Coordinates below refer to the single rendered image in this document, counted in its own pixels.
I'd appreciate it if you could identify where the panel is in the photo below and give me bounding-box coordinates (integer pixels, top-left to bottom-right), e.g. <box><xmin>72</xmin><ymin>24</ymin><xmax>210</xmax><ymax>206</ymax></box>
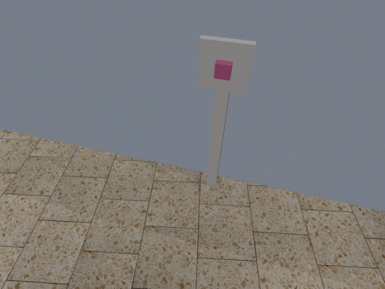
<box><xmin>198</xmin><ymin>35</ymin><xmax>256</xmax><ymax>186</ymax></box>

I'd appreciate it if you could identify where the button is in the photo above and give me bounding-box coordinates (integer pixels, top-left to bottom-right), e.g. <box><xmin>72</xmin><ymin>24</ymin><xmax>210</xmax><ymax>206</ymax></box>
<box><xmin>214</xmin><ymin>60</ymin><xmax>233</xmax><ymax>81</ymax></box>

